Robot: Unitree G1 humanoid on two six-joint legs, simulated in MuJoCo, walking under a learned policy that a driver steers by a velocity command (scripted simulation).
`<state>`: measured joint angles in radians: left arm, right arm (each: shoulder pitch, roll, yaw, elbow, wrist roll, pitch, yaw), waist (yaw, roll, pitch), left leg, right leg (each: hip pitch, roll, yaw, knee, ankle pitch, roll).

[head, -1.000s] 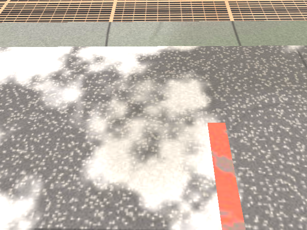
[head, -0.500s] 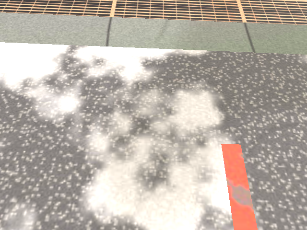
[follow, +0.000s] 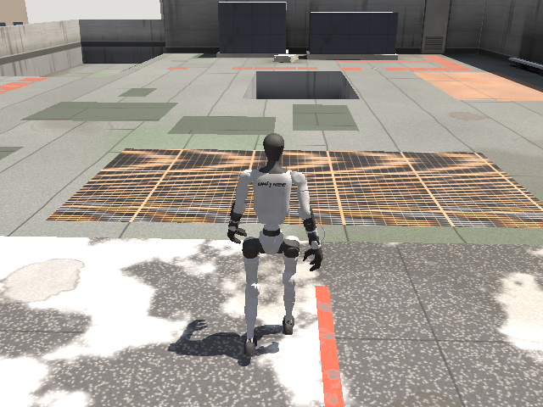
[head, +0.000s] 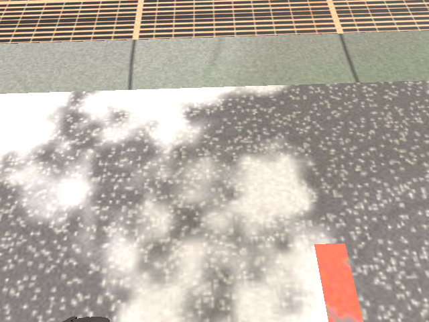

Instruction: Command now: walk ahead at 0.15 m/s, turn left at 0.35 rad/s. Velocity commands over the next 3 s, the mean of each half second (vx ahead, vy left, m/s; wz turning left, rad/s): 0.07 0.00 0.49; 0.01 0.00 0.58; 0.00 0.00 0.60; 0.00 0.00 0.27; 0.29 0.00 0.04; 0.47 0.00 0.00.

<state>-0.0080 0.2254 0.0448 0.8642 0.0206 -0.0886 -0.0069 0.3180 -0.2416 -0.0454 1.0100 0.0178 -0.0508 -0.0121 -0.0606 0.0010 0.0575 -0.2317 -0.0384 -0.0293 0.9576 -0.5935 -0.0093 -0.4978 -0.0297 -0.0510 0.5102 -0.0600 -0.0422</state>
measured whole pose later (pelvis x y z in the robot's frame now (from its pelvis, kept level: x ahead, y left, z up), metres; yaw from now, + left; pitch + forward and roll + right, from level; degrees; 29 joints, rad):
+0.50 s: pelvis +0.04 +0.04 +0.02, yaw +17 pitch +2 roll -3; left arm 0.02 0.30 0.09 0.89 0.01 0.02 0.05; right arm 0.24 -0.28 -0.09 0.80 -0.01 0.01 -0.02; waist -0.02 -0.03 0.04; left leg -0.32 0.00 -0.01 0.52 -0.23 0.05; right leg -0.58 -0.02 -0.02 1.06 -0.41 0.03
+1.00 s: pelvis +0.08 +0.01 +0.02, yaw +34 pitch +2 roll +0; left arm 0.12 0.27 0.07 0.85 0.01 -0.01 0.03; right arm 0.17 -0.36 -0.11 0.69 0.02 0.05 -0.03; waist 0.01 0.05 0.04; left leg -0.53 -0.07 -0.11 1.12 -0.45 -0.06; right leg -0.25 -0.01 -0.02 0.44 -0.23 -0.01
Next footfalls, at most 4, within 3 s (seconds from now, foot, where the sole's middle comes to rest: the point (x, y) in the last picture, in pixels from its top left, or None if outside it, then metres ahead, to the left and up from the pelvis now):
0.36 left None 0.08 0.13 -0.76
0.84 right None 0.18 -0.07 -0.76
1.26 left None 0.00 0.16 -0.76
1.74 right None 0.20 0.02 -0.76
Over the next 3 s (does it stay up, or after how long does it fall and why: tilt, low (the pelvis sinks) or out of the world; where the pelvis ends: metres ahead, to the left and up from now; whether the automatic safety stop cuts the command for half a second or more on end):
stays up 0.32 0.37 0.02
